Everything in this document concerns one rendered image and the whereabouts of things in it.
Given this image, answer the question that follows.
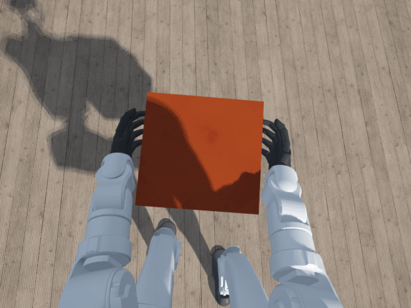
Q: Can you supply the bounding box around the left robot hand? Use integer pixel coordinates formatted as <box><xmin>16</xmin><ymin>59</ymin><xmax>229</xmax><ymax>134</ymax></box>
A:
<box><xmin>110</xmin><ymin>108</ymin><xmax>145</xmax><ymax>158</ymax></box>

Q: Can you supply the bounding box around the robot right upper arm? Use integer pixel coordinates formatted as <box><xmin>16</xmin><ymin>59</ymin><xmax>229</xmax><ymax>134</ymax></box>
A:
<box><xmin>268</xmin><ymin>282</ymin><xmax>343</xmax><ymax>308</ymax></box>

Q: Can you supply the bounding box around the robot left upper arm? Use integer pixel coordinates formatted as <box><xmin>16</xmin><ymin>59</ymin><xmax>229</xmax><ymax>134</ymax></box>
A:
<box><xmin>60</xmin><ymin>267</ymin><xmax>139</xmax><ymax>308</ymax></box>

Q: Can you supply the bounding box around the robot right forearm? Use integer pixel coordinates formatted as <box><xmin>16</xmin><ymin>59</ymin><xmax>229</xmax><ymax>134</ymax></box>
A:
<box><xmin>261</xmin><ymin>165</ymin><xmax>340</xmax><ymax>301</ymax></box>

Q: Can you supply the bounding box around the right robot hand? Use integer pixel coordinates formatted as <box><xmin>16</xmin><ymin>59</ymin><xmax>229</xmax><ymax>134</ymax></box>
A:
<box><xmin>261</xmin><ymin>119</ymin><xmax>291</xmax><ymax>170</ymax></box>

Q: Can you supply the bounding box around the robot left shin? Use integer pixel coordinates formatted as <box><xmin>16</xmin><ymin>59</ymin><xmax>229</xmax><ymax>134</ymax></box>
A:
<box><xmin>150</xmin><ymin>228</ymin><xmax>177</xmax><ymax>245</ymax></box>

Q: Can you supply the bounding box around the robot shin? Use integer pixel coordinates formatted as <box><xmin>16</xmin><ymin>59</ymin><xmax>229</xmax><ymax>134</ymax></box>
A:
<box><xmin>150</xmin><ymin>228</ymin><xmax>177</xmax><ymax>245</ymax></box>
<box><xmin>218</xmin><ymin>246</ymin><xmax>247</xmax><ymax>295</ymax></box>

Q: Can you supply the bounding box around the carton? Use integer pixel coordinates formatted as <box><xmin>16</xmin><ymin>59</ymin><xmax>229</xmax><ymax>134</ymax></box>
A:
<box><xmin>135</xmin><ymin>92</ymin><xmax>264</xmax><ymax>214</ymax></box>

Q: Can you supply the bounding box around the robot left forearm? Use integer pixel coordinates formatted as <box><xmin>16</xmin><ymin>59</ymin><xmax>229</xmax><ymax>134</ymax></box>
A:
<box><xmin>58</xmin><ymin>153</ymin><xmax>135</xmax><ymax>308</ymax></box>

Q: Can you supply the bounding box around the robot right shin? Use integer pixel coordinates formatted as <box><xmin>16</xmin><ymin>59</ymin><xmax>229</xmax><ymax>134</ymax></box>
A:
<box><xmin>218</xmin><ymin>246</ymin><xmax>247</xmax><ymax>295</ymax></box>

